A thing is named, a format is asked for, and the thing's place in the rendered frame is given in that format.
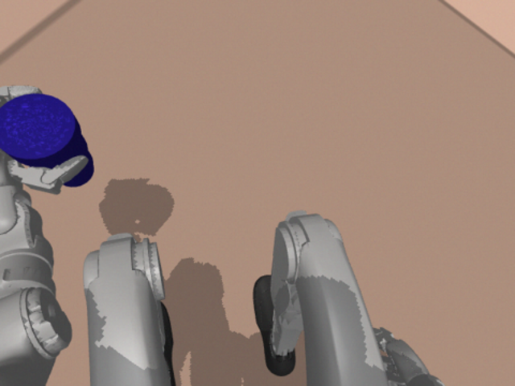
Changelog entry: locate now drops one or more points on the cup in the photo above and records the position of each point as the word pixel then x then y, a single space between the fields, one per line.
pixel 41 131

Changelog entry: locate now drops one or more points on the left robot foot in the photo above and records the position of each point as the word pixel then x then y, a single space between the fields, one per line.
pixel 168 344

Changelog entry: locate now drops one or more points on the right robot foot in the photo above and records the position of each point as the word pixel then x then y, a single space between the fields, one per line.
pixel 264 311

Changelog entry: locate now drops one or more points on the left robot hand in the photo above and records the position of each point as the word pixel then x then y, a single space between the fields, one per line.
pixel 37 178

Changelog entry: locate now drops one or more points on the left robot arm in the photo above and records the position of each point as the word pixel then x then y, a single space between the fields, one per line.
pixel 33 328

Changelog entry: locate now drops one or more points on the right robot hand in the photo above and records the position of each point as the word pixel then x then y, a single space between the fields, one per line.
pixel 402 363

